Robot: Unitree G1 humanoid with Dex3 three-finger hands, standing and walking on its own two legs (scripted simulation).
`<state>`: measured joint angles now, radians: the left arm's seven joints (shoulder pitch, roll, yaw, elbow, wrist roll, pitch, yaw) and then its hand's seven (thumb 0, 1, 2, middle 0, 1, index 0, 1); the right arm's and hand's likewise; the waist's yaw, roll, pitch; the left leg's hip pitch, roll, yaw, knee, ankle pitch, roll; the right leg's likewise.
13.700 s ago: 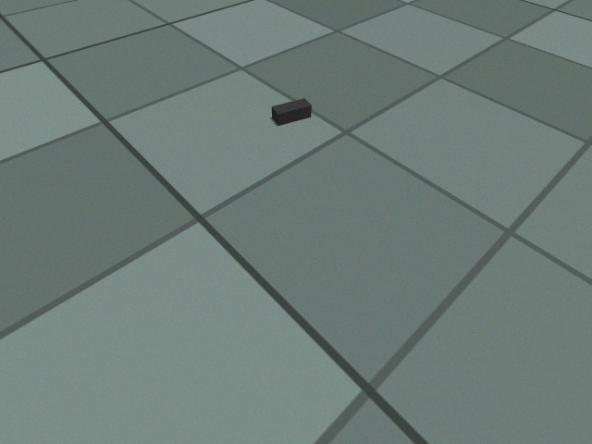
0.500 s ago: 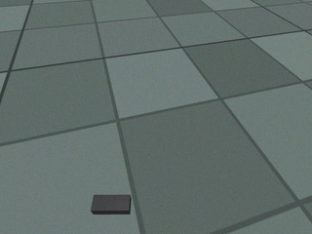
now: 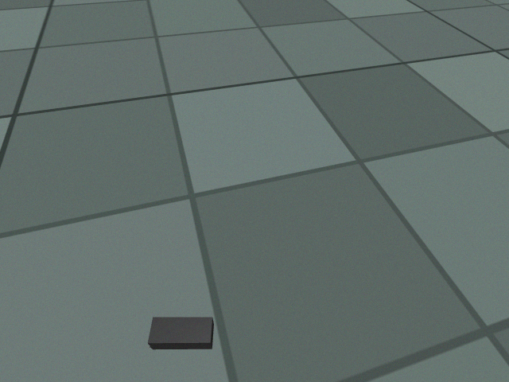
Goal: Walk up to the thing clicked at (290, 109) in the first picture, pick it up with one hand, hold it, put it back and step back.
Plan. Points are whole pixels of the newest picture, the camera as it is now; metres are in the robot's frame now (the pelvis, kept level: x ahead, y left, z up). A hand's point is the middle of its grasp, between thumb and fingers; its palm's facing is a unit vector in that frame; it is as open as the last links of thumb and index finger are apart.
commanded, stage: stand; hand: left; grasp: from above
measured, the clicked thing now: (182, 333) +0.42 +0.25 -0.75
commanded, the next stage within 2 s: rise first in 0.54 s
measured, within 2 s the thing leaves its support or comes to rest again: neither
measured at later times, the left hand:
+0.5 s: hand out of the picture +0.06 +0.26 -0.16, palm faces -0.02 -0.94 -0.35, open 7.4 cm
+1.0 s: hand out of the picture +0.15 +0.26 -0.18, palm faces -0.06 -0.92 -0.38, open 11.1 cm
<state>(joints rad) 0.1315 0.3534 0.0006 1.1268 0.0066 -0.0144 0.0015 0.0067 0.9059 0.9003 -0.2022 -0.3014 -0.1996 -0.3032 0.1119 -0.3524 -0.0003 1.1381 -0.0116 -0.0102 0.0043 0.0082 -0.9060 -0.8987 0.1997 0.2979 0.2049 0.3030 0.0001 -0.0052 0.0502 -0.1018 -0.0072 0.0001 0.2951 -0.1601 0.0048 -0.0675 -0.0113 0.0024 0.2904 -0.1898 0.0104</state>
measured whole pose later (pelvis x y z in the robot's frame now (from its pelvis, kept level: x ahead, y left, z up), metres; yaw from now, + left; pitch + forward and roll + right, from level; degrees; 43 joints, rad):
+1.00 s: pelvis -0.01 +0.00 -0.03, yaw +0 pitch +9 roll -1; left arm -0.01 0.34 0.14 0.94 0.14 0.08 -0.02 0.00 0.10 0.99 -0.05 -0.95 -0.06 -0.94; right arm 0.25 -0.25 -0.02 0.72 0.03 -0.03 -0.01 0.01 -0.93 -0.91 0.20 0.30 0.20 0.30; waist -0.03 0.00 -0.04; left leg -0.55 0.00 0.00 0.72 -0.34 0.01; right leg -0.51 0.00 0.00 0.70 -0.36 0.01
